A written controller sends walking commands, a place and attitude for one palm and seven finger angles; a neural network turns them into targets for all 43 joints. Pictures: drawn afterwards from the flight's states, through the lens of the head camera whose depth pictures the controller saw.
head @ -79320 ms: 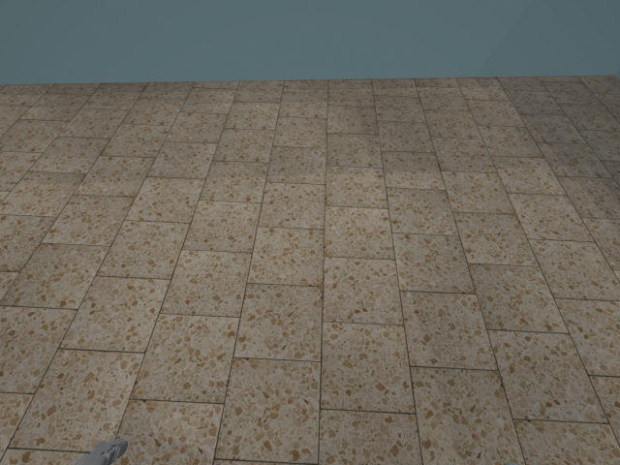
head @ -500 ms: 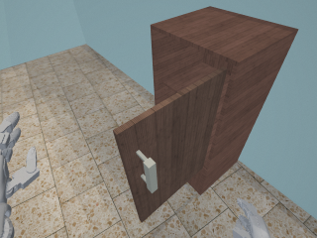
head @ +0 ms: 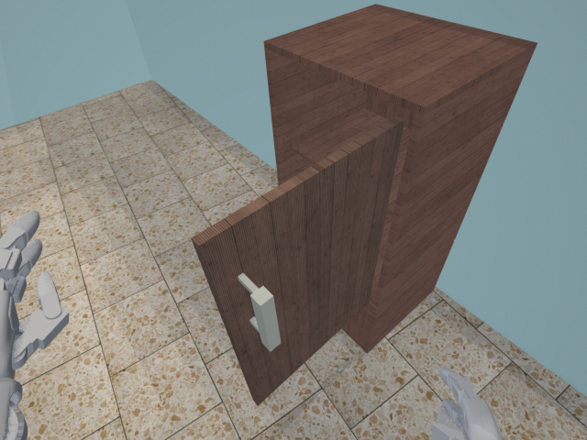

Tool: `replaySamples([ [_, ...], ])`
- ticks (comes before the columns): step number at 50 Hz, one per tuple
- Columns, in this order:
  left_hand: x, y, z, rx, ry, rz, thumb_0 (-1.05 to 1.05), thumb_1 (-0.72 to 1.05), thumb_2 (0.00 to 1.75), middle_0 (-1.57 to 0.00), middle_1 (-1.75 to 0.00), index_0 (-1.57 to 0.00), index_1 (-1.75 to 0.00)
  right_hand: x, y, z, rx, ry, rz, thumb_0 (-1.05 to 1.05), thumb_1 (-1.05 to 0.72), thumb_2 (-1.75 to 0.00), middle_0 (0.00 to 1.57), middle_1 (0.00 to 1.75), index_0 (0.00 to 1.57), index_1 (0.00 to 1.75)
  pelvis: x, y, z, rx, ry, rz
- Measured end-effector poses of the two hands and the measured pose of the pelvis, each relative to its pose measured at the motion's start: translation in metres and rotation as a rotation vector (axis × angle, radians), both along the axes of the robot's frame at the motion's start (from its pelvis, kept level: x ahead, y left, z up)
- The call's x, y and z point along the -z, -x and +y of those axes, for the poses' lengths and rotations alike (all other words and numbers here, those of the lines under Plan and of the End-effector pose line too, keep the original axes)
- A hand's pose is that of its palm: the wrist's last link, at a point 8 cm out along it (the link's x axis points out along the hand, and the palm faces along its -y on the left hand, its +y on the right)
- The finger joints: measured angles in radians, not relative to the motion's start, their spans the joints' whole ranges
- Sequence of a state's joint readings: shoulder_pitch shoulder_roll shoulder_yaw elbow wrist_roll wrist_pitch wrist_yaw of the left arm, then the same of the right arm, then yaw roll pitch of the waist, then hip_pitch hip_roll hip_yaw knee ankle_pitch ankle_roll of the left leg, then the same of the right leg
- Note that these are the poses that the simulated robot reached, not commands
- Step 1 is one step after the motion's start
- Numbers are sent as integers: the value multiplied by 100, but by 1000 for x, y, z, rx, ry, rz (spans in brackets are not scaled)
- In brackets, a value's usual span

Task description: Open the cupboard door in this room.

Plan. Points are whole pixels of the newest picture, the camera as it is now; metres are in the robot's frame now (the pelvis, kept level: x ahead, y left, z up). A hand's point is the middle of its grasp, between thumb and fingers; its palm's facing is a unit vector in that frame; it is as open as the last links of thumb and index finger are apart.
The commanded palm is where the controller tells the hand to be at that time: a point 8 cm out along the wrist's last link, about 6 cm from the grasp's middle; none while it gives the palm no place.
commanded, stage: step back with the hand held close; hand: left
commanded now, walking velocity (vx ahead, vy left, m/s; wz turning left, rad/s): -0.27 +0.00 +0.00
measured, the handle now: (258, 312) +0.30 +0.10 -0.01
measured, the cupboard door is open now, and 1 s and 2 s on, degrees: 92 92 92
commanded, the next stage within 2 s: stop stepping back and stand still in 1.12 s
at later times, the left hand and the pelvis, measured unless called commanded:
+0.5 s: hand (9, 377) +0.13 +0.29 +0.14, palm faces +0.39 -0.78 -0.49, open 7.4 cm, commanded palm +0.07 +0.33 +0.17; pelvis -0.07 +0.03 -0.01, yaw -1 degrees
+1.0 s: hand out of the picture +0.03 +0.32 +0.17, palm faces +0.51 -0.74 -0.44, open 7.4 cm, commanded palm -0.04 +0.35 +0.17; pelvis -0.16 +0.04 -0.02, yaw +3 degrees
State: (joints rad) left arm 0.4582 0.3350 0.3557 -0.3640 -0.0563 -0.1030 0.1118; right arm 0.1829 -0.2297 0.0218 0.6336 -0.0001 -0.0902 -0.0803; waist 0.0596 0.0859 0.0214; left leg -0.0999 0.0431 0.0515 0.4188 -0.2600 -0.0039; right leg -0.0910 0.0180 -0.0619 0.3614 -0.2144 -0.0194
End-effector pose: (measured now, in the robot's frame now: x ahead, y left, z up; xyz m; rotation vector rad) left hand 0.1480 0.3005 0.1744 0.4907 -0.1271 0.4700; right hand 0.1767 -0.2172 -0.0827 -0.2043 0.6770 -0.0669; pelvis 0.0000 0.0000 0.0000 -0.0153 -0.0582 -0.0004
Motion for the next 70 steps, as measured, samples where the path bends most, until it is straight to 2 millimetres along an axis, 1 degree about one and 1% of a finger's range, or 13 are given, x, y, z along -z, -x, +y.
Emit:
replaySamples([
  [7, 5, -8, -3, 82, -43, 55, 2, 89, 89, -21, -30, -21, -30, -4, 14, -12, 68, 37, 27, 2, -90, -90, 20, 30, 20, 30, 0, 12, 7, 23, -4, 53],
  [13, 1, 2, -1, 150, -91, 67, 2, 89, 89, -22, -30, -22, -31, -7, 37, -17, 137, 59, 45, 1, -90, -90, 20, 30, 20, 30, 2, 26, 16, 35, -11, 62],
  [18, -2, 22, 13, 137, -108, 25, 2, 89, 89, -22, -30, -22, -31, -11, 58, -12, 153, 72, 42, 1, -90, -90, 20, 30, 20, 30, 5, 44, 22, 37, -11, 55],
  [23, 5, 48, 23, 106, -92, -2, 2, 89, 89, -22, -30, -22, -31, -9, 81, -1, 133, 77, 32, 1, -90, -90, 20, 30, 20, 30, 9, 65, 29, 28, -8, 47],
  [30, 10, 86, 31, 58, -119, -51, 2, 89, 89, -22, -30, -22, -31, 4, 109, 14, 67, 80, 51, 1, -90, -90, 20, 30, 20, 30, 18, 92, 31, -38, 4, 34],
  [37, 3, 129, 36, -1, -150, -109, 2, 89, 89, -22, -30, -21, -31, 17, 123, 24, 4, 70, 68, 2, -90, -90, 20, 30, 20, 30, 24, 112, 30, -68, 2, 35],
  [44, 12, 141, 47, 35, -106, -140, 2, 89, 89, -22, -30, -21, -31, 13, 139, 33, 3, 107, 45, 2, -90, -90, 20, 30, 20, 30, 28, 141, 43, -69, 30, 29],
  [49, -3, 156, 57, 42, -144, -175, 2, 88, 89, -22, -30, -22, -31, 7, 158, 46, 8, 70, 32, 2, -90, -90, 20, 30, 20, 30, 22, 160, 42, -58, 68, 52],
  [55, -12, 177, 42, 74, -92, -203, 2, 89, 90, -21, -30, -21, -30, -4, 181, 51, -10, 29, -2, 1, -90, -90, 20, 30, 20, 30, 14, 186, 35, 5, 64, 120],
  [59, -4, 184, 16, 162, -105, -198, 2, 89, 90, -21, -30, -21, -30, 5, 203, 40, -5, 10, -26, 1, -90, -90, 20, 30, 20, 30, 24, 217, 24, 80, -7, 153],
  [62, -4, 182, 0, 243, -99, -168, 2, 89, 90, -21, -30, -21, -30, 11, 235, 25, 52, 28, 35, 1, -90, -90, 20, 30, 20, 30, 19, 230, 26, 113, -2, 123],
  [67, -12, 178, -5, 340, -120, -169, 2, 88, 89, -22, -30, -22, -31, 2, 288, -1, 206, 81, 46, 1, -90, -90, 20, 30, 21, 30, 19, 232, 32, 153, 5, 92],
  [70, -10, 177, -6, 357, -112, -167, 2, 88, 89, -22, -30, -22, -31, -4, 319, -12, 269, 95, 31, 2, -90, -90, 20, 30, 20, 30, 15, 248, 30, 141, -14, 60],
])
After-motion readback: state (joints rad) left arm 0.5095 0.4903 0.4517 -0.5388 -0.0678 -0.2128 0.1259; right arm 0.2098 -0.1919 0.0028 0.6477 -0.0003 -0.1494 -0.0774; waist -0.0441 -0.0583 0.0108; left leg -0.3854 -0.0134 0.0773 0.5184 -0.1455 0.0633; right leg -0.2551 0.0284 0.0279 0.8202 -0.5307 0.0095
